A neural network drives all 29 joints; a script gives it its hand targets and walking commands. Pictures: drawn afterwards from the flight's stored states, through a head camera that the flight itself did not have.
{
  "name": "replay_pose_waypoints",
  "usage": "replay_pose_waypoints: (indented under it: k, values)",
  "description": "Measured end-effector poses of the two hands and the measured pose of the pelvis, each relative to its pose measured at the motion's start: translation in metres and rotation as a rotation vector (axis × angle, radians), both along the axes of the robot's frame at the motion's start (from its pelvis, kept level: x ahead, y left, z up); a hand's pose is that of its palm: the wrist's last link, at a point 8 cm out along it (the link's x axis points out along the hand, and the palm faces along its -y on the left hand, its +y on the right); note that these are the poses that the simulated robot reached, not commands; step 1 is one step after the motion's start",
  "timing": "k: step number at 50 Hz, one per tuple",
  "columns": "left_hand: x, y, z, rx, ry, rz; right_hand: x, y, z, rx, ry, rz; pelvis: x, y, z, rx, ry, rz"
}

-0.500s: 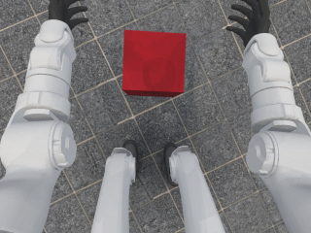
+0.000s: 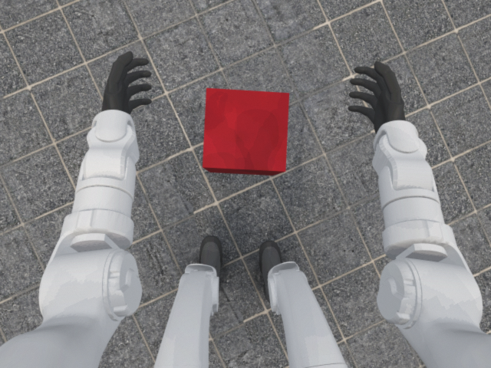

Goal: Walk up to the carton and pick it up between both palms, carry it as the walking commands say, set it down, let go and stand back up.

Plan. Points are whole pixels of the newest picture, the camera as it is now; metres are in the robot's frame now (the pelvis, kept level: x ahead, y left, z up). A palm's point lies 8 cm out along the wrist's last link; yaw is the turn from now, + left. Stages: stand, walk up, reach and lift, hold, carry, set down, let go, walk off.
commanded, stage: let go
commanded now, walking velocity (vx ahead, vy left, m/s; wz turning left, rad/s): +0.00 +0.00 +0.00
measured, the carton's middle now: (244, 138) +0.50 -0.02 -0.56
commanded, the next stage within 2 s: stand in 1.16 s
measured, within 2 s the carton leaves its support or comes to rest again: neither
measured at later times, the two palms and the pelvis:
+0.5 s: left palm (62, 249) +0.30 +0.20 -0.02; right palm (466, 250) +0.28 -0.24 -0.01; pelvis +0.05 -0.01 +0.07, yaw +0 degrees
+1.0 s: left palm (4, 339) +0.22 +0.24 +0.02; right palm (470, 311) +0.23 -0.22 +0.02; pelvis +0.06 +0.01 +0.09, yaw -1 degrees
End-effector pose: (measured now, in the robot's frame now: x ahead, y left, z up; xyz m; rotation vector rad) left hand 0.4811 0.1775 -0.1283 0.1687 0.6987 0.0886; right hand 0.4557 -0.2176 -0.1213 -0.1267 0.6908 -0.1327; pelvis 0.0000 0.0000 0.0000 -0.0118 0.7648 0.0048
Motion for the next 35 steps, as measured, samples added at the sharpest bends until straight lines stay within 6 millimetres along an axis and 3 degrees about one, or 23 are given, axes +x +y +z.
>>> replay_pose_waypoints:
  k: [5,18,29,35]
  values:
    - [-0.042,0.011,0.019,0.028,0.028,-0.002,-0.036,-0.010,0.016,-0.019,0.045,0.039,0.013,-0.004,0.016,0.007,-0.058,-0.005]
    - [-0.127,0.019,0.090,-0.006,0.043,-0.014,-0.117,-0.025,0.093,-0.017,0.068,0.060,0.040,-0.013,0.059,0.014,-0.329,-0.005]
    - [-0.209,0.034,0.122,-0.005,0.087,-0.022,-0.203,-0.022,0.124,-0.010,0.109,0.038,0.059,-0.011,0.081,0.013,-0.575,-0.010]
    - [-0.240,0.048,0.140,-0.005,0.087,-0.008,-0.228,-0.022,0.137,-0.027,0.115,0.052,0.066,-0.005,0.088,0.013,-0.690,-0.011]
